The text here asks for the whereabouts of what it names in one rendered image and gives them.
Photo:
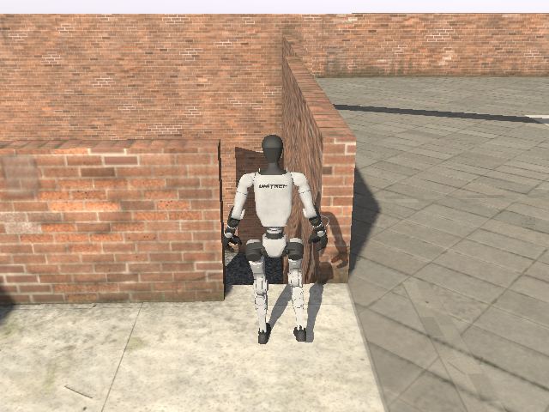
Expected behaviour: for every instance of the left robot forearm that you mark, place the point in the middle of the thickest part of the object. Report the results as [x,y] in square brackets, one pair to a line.
[231,225]

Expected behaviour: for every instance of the robot torso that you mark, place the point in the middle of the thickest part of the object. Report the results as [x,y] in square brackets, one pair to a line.
[274,200]

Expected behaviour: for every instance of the robot right hand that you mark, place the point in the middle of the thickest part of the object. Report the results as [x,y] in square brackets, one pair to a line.
[314,238]

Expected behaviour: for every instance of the right robot forearm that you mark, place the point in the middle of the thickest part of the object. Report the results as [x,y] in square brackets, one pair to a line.
[317,224]

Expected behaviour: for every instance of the robot left hand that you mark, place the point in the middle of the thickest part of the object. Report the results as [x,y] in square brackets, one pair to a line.
[235,240]

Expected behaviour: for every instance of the left robot upper arm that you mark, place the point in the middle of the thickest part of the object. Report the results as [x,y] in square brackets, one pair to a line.
[247,180]

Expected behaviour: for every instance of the right robot upper arm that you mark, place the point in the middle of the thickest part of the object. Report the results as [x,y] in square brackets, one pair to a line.
[300,180]

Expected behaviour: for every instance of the robot head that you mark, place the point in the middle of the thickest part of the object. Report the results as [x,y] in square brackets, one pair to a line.
[272,146]

